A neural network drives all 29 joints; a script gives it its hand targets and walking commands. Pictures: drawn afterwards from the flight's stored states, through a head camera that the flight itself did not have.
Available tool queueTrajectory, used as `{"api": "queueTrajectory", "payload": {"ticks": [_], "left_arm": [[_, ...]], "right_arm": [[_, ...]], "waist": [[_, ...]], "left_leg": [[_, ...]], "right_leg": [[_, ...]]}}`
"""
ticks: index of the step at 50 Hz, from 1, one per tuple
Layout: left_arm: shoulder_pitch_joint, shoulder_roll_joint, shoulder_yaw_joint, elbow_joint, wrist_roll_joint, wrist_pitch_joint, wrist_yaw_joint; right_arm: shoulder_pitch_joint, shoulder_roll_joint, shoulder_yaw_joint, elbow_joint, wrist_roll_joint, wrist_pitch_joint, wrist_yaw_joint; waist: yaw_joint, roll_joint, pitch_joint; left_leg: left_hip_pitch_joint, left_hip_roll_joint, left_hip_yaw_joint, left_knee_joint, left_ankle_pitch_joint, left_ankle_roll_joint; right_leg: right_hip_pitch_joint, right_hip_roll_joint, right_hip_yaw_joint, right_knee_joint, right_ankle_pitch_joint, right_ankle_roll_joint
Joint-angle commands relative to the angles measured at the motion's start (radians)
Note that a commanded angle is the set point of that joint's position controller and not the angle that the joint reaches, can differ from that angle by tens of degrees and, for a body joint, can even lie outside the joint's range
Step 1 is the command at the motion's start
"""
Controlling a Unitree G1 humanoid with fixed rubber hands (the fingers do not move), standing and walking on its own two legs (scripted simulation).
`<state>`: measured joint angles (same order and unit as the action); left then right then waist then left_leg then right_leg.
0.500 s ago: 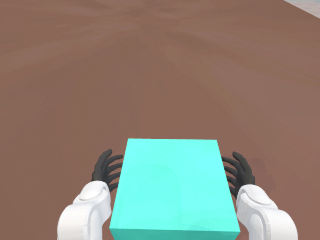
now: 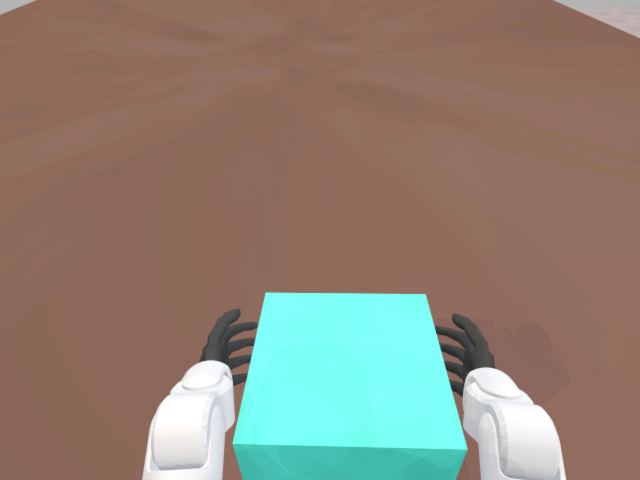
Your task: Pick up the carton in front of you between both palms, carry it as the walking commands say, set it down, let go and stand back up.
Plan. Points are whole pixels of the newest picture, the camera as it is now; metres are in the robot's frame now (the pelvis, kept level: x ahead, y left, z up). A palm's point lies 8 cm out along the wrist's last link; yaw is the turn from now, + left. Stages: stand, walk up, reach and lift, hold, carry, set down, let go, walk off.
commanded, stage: carry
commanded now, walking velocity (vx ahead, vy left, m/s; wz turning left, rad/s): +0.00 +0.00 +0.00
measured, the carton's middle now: (344, 418) +0.24 +0.00 -0.03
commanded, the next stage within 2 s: hold in 1.06 s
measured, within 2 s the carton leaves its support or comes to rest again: neither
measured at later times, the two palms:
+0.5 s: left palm (233, 371) +0.26 +0.14 +0.04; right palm (477, 379) +0.26 -0.16 +0.04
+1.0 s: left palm (236, 377) +0.25 +0.13 +0.04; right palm (485, 385) +0.25 -0.17 +0.04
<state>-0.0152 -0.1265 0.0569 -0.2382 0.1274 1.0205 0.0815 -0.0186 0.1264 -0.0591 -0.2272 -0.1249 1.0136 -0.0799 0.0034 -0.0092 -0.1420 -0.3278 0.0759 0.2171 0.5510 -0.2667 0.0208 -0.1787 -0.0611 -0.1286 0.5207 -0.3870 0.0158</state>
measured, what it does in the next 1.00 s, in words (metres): stands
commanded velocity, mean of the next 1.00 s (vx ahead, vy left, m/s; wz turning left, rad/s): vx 0.00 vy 0.00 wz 0.00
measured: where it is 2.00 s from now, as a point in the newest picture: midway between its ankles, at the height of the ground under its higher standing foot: outside the picture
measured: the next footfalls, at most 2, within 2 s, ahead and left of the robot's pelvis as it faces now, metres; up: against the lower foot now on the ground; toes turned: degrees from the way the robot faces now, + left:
none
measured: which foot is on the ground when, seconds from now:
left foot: down 0.00-1.00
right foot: down 0.00-1.00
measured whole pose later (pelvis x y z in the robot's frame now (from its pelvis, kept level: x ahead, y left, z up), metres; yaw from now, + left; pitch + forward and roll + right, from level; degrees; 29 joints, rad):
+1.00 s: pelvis -0.03 -0.02 +0.00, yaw +0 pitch +2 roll +0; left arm -0.19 -0.14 0.16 0.14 0.23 0.74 0.02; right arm -0.20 0.14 -0.16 0.15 -0.23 0.73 -0.04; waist 0.00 -0.01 -0.09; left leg -0.35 0.10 0.20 0.51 -0.19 0.01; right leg -0.22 -0.04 -0.14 0.53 -0.34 -0.02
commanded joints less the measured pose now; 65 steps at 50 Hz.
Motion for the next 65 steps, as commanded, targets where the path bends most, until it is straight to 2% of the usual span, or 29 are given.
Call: {"api": "queueTrajectory", "payload": {"ticks": [1,12,18,24,29,36,53,54,55,56,58,59,61,65], "left_arm": [[-0.375,-0.6,-0.492,-0.039,-0.186,-0.068,-0.118],[-0.502,-0.638,-0.363,0.271,-0.093,-0.297,-0.194],[-0.599,-0.771,-0.407,0.357,-0.112,-0.397,-0.247],[-0.601,-0.882,-0.477,0.301,-0.148,-0.356,-0.268],[-0.566,-0.871,-0.446,0.321,-0.131,-0.318,-0.272],[-0.604,-0.896,-0.452,0.314,-0.14,-0.32,-0.279],[-0.604,-0.903,-0.452,0.322,-0.14,-0.319,-0.284],[-0.492,-0.919,-0.438,0.287,-0.144,-0.316,-0.287],[-0.507,-0.864,-0.427,0.254,-0.13,-0.327,-0.276],[-0.53,-0.88,-0.444,0.249,-0.129,-0.327,-0.278],[-0.518,-0.868,-0.431,0.274,-0.115,-0.335,-0.27],[-0.541,-0.859,-0.431,0.28,-0.12,-0.339,-0.273],[-0.567,-0.883,-0.451,0.28,-0.126,-0.345,-0.276],[-0.578,-0.901,-0.43,0.324,-0.107,-0.345,-0.28]], "right_arm": [[-0.364,0.597,0.471,-0.033,0.166,-0.069,0.11],[-0.519,0.642,0.383,0.26,0.11,-0.296,0.195],[-0.614,0.778,0.424,0.345,0.124,-0.394,0.249],[-0.608,0.882,0.483,0.293,0.155,-0.354,0.27],[-0.575,0.869,0.452,0.31,0.139,-0.317,0.273],[-0.615,0.896,0.46,0.304,0.149,-0.32,0.28],[-0.616,0.905,0.459,0.309,0.146,-0.318,0.284],[-0.523,0.938,0.442,0.331,0.146,-0.32,0.289],[-0.51,0.895,0.416,0.312,0.128,-0.34,0.278],[-0.517,0.883,0.406,0.301,0.113,-0.342,0.274],[-0.549,0.868,0.407,0.307,0.114,-0.352,0.27],[-0.554,0.868,0.394,0.323,0.107,-0.356,0.269],[-0.58,0.875,0.403,0.332,0.112,-0.364,0.275],[-0.616,0.892,0.407,0.362,0.118,-0.361,0.294]], "waist": [[-0.005,-0.005,-0.166],[-0.008,0.002,-0.151],[-0.009,0.003,-0.173],[-0.009,0.005,-0.2],[-0.009,0.004,-0.187],[-0.008,0.008,-0.171],[-0.007,0.007,-0.18],[0.018,-0.084,-0.063],[0.019,-0.051,-0.135],[-0.004,-0.026,-0.122],[0.001,-0.021,-0.115],[-0.001,-0.042,-0.108],[-0.002,-0.007,-0.111],[0.004,-0.012,-0.087]], "left_leg": [[0.177,0.102,-0.106,-0.022,0.466,0.0],[0.157,0.101,-0.114,-0.065,0.318,-0.001],[0.167,0.1,-0.116,-0.076,0.287,-0.004],[0.175,0.102,-0.116,-0.069,0.312,-0.005],[0.162,0.103,-0.117,-0.068,0.312,-0.007],[0.152,0.103,-0.12,-0.081,0.272,-0.01],[0.155,0.105,-0.117,-0.079,0.272,-0.015],[0.392,-0.171,-0.273,-0.117,0.483,0.019],[0.447,-0.151,-0.286,-0.133,0.498,0.012],[0.424,-0.148,-0.296,-0.151,0.524,0.006],[0.49,-0.157,-0.299,-0.142,0.567,-0.001],[0.482,-0.162,-0.294,-0.154,0.511,-0.009],[0.47,-0.174,-0.288,-0.164,0.466,-0.017],[0.465,-0.177,-0.283,-0.18,0.347,-0.012]], "right_leg": [[-0.008,-0.101,0.069,-0.044,0.536,-0.01],[-0.026,-0.096,0.075,-0.079,0.38,-0.026],[-0.025,-0.094,0.079,-0.083,0.338,-0.033],[-0.024,-0.092,0.077,-0.073,0.343,-0.032],[-0.036,-0.091,0.077,-0.075,0.343,-0.032],[-0.047,-0.091,0.081,-0.088,0.302,-0.037],[-0.048,-0.091,0.083,-0.088,0.309,-0.041],[-0.038,0.111,0.25,-0.157,0.612,-0.043],[0.02,0.106,0.255,-0.155,0.634,-0.041],[0.043,0.124,0.24,-0.155,0.632,-0.028],[0.02,0.131,0.25,-0.175,0.632,-0.019],[0.036,0.137,0.246,-0.196,0.564,-0.023],[0.052,0.137,0.245,-0.196,0.554,-0.016],[0.018,0.133,0.241,-0.22,0.424,-0.016]]}}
